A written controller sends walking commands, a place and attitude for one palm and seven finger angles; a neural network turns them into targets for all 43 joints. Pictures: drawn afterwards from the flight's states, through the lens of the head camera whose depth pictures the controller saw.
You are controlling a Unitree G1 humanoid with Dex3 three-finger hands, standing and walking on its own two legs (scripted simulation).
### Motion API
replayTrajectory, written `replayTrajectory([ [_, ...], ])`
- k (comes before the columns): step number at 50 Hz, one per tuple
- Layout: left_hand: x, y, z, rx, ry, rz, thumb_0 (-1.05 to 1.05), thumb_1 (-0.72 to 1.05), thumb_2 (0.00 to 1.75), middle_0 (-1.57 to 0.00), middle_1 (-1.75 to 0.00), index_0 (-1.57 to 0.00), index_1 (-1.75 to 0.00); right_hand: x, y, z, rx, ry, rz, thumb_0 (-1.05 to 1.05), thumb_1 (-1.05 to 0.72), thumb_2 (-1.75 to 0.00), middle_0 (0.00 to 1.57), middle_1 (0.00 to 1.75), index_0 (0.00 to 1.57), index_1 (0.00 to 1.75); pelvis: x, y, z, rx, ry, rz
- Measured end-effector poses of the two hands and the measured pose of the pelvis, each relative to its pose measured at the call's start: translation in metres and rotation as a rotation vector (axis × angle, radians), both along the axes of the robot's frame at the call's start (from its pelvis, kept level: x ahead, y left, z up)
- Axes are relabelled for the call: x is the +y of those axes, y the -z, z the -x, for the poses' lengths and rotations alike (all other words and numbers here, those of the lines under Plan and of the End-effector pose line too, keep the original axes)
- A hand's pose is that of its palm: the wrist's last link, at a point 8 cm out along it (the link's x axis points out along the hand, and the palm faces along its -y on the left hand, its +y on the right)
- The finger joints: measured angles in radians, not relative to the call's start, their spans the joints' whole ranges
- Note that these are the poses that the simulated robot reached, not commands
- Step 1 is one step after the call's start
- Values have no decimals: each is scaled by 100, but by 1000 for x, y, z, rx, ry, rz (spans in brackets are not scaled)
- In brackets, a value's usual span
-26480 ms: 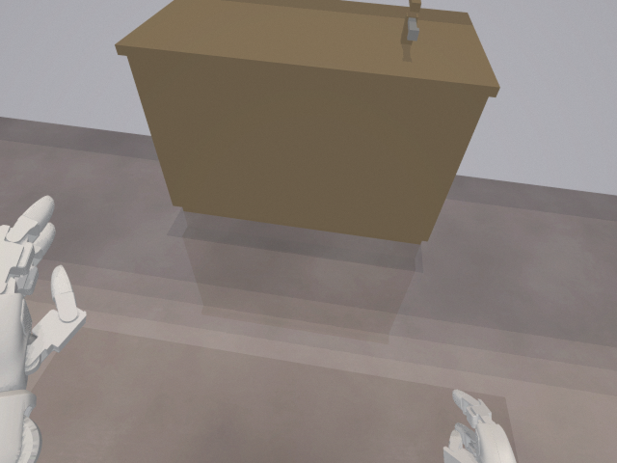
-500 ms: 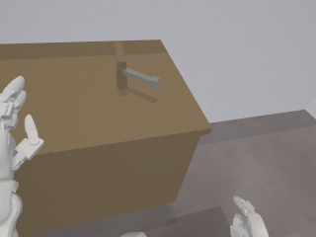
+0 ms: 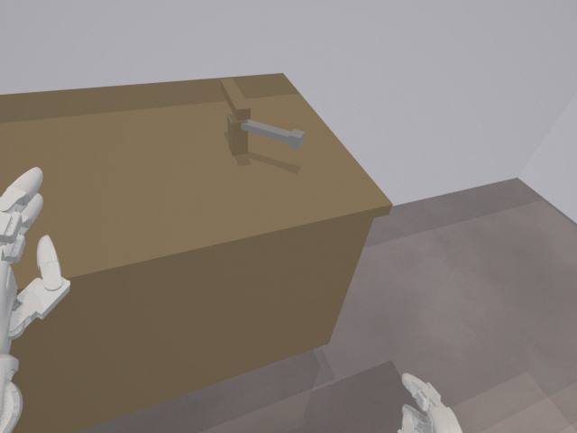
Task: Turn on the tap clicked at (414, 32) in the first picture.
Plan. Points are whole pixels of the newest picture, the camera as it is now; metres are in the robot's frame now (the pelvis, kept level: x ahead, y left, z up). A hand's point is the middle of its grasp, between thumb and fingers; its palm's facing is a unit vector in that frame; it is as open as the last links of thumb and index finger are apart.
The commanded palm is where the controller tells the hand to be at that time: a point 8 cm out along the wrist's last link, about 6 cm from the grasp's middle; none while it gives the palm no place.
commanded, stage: come to a stop and stand still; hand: left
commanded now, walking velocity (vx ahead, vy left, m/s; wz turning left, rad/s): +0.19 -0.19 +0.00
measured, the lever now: (296, 139) +0.65 +0.02 +0.08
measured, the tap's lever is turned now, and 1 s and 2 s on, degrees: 47 47 47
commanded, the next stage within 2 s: look again from close up in 0.40 s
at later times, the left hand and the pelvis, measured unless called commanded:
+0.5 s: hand (57, 282) +0.21 +0.25 +0.17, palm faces +0.35 -0.85 -0.40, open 7.4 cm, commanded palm +0.15 +0.29 +0.17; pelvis -0.02 +0.01 -0.01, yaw -2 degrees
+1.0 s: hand (99, 256) +0.26 +0.23 +0.16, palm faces +0.35 -0.84 -0.41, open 7.4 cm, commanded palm +0.20 +0.27 +0.17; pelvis +0.03 +0.00 +0.00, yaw -2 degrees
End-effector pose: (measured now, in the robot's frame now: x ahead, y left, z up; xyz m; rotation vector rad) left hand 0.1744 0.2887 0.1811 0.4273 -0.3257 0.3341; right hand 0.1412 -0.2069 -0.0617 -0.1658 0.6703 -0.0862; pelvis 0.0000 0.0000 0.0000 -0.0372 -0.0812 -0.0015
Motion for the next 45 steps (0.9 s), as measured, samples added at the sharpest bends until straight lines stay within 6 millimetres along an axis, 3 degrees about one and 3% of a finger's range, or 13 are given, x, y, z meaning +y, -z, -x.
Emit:
replayTrajectory([
  [7, 13, -3, 12, 59, -23, -57, 1, 89, 90, -21, -30, -21, -31, -8, 13, 28, 77, 39, 27, 1, -90, -90, 21, 30, 21, 30, 7, 1, 11, 33, 27, -7],
  [11, 13, 4, 12, 37, -26, -18, 1, 89, 90, -21, -30, -21, -31, -19, 25, 32, 91, 62, 45, 1, -90, -90, 20, 30, 21, 30, 10, 11, 23, 18, 31, 11],
  [17, 2, 16, 6, -44, 34, 73, 1, 89, 90, -20, -30, -21, -31, -26, 17, 34, 69, 96, 106, 1, -91, -90, 20, 30, 20, 30, 16, 17, 18, 9, 45, -8],
  [20, 2, 14, 0, -61, 57, 46, 1, 89, 90, -21, -30, -21, -31, -23, 17, 30, 40, 115, 107, 1, -91, -90, 20, 30, 20, 30, 19, 21, 19, -8, 49, -39],
  [24, 6, -1, -3, -19, 41, -40, 1, 89, 90, -21, -30, -21, -31, -10, 16, 27, 34, 95, 51, 1, -91, -90, 20, 30, 20, 30, 16, 10, 18, 6, 34, -40],
  [29, 4, -7, 7, 35, -8, -123, 1, 89, 90, -21, -30, -21, -31, -1, 26, 17, 47, 36, -7, 1, -91, -90, 20, 30, 20, 30, 8, 9, 9, 27, 33, -29],
  [35, -3, 12, -3, 69, -64, -7, 1, 89, 90, -21, -30, -21, -31, -9, 37, -3, 94, -1, 10, 1, -90, -90, 20, 30, 20, 30, 4, 10, -4, 40, 30, -16],
  [39, -9, 19, -21, 84, -51, 41, 1, 89, 90, -21, -30, -21, -31, -18, 29, -20, 82, 15, 35, 1, -91, -90, 20, 30, 20, 30, 2, 7, -13, 35, 30, -34],
  [45, -16, 7, -39, 76, -5, -13, 1, 89, 90, -21, -30, -21, -31, -26, 10, -48, 15, 35, 47, 1, -91, -90, 20, 30, 20, 30, -2, 3, -24, 54, 30, -32],
])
